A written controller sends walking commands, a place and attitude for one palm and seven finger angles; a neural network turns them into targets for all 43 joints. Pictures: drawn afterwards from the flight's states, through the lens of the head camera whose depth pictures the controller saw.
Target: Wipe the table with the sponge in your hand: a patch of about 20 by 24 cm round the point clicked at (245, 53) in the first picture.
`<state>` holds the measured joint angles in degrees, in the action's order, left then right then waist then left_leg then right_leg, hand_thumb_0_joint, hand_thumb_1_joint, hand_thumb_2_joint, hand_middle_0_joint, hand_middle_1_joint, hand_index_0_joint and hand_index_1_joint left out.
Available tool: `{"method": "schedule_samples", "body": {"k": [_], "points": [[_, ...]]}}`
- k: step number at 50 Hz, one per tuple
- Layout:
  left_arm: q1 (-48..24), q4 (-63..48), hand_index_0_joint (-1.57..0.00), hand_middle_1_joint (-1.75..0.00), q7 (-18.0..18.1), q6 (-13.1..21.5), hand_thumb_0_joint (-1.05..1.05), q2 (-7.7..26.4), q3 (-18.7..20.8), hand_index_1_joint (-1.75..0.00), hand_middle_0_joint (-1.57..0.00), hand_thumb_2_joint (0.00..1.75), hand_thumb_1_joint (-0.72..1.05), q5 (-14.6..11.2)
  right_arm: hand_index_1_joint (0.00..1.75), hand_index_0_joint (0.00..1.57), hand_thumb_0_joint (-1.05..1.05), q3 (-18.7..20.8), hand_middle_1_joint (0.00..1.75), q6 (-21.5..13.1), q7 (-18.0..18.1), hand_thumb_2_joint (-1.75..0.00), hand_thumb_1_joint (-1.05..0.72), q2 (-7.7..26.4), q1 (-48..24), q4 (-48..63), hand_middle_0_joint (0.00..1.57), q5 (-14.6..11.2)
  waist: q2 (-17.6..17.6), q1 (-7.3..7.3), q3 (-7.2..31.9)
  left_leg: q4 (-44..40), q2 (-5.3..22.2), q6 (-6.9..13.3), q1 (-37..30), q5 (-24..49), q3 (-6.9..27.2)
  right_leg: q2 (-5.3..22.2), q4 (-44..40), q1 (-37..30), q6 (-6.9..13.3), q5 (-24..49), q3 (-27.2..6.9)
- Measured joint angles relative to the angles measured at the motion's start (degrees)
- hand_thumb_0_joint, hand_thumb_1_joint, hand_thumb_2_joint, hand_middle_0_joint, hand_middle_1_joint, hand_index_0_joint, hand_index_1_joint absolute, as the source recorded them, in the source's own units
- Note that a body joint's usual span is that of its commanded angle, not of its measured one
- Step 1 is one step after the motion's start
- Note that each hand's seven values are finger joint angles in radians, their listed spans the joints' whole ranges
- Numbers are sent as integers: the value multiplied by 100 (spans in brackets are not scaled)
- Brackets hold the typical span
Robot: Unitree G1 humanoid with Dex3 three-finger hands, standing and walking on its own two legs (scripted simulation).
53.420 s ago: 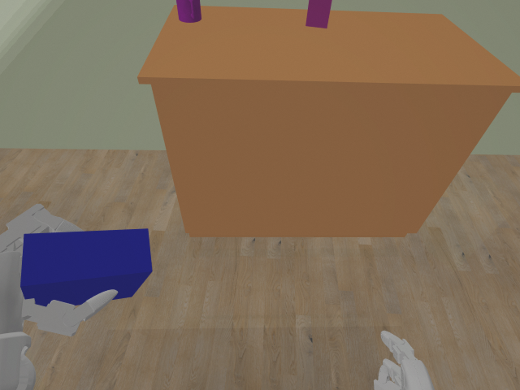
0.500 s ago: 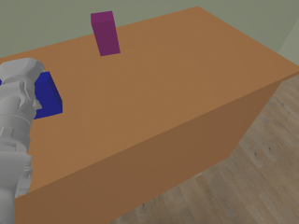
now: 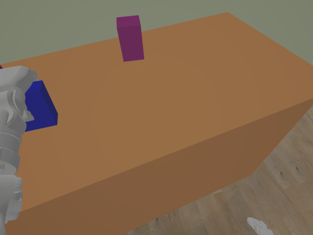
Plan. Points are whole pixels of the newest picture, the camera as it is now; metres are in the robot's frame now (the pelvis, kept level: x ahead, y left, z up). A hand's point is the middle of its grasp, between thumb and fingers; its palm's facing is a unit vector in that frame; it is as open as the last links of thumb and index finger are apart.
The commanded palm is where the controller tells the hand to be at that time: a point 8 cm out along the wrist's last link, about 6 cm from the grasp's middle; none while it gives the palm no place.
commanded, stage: slide back across to the first lane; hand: left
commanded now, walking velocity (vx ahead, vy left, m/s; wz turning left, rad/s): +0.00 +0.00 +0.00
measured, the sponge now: (26, 113) +0.37 +0.38 +0.11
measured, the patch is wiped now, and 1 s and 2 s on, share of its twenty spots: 1.00 1.00 1.00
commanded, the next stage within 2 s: wipe back along the first lane in 0.04 s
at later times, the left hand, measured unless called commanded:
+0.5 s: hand (20, 108) +0.36 +0.37 +0.14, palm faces -0.06 +0.02 -1.00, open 9.5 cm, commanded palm +0.32 +0.36 +0.20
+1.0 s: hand (14, 127) +0.30 +0.35 +0.14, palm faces -0.01 +0.00 -1.00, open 9.5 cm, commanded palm +0.27 +0.34 +0.18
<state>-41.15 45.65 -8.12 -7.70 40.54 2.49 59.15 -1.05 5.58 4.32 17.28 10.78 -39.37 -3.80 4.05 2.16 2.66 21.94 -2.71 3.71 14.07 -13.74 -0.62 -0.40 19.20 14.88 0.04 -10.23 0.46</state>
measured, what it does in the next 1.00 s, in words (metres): stands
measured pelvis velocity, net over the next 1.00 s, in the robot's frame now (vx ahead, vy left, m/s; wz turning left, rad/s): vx -0.02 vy -0.01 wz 0.01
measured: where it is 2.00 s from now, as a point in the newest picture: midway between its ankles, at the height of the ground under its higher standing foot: outside the picture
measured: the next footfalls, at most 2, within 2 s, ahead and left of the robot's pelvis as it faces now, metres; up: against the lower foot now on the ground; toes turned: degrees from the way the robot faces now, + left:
none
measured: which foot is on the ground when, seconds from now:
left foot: down 0.00-1.00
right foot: down 0.00-1.00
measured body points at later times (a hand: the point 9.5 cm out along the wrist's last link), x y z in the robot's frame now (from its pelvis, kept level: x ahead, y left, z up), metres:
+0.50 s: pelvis -0.01 +0.00 +0.00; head +0.02 -0.02 +0.45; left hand +0.36 +0.36 +0.20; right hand +0.13 -0.25 -0.13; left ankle -0.03 +0.07 -0.75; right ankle -0.01 -0.13 -0.75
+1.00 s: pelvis -0.02 -0.01 +0.00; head -0.01 -0.04 +0.45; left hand +0.30 +0.35 +0.19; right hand +0.18 -0.24 -0.11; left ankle -0.03 +0.07 -0.75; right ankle -0.01 -0.13 -0.75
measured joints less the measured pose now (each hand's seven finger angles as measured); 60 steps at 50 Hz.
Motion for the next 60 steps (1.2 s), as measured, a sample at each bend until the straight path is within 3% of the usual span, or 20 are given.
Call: {"method": "schedule_samples", "body": {"k": [10, 18, 29, 41, 51, 60], "points": [[-70, -5, -81, -140, -232, 336, -1, 242, -18, -142, -76, 111, -51, 34, 30, 20, 1, 28, 30, 1, 56, -90, -90, -6, 13, 49, 20, 5, -36, 78, -53, 51, -37, 9, 102, 19, 99, 38, -12, 39, 5, 13, 102], [347, -574, -81, -141, -57, 430, -1, 78, 34, -142, -76, 111, -51, -166, 30, 20, 1, 59, 30, 52, -22, -90, -90, -8, 167, 13, 20, 10, 24, 106, -55, 49, -52, 27, 90, 37, 51, 52, 28, 61, -2, 24, 53], [1065, -1185, -80, -142, 243, -91, -1, -198, 211, -143, -75, 111, -50, -360, 30, 20, 1, -23, 30, 94, -119, -90, -90, -19, 24, -49, 20, 26, 77, 106, -61, 43, -37, 22, -81, 60, -25, 38, 105, -49, -17, 31, -23], [1475, -1737, -79, -143, 67, -297, -2, -218, 106, -145, -74, 111, -49, -408, 30, 20, 1, -37, 30, -3, -25, -90, -90, 19, -231, 145, 20, 26, 46, 181, -70, 101, -10, -22, -199, 50, 12, 13, 182, -167, 27, 2, 17], [1952, -2441, -78, -144, 148, -626, -2, -399, 50, -146, -73, 110, -49, -523, 30, 20, 1, -81, 30, -33, -31, -90, -90, 12, -388, 142, 20, 40, 77, 308, -78, 145, 0, -49, -261, 17, 47, 4, 245, -228, 45, -52, 52], [2384, -2935, -77, -145, 111, -783, -2, -385, 100, -147, -72, 110, -48, -583, 30, 20, 1, -147, 30, -89, -57, -90, -90, -51, -461, 209, 20, 51, 124, 306, -76, 194, 27, -70, -309, -49, 34, -23, 301, -265, 57, -112, 40]]}}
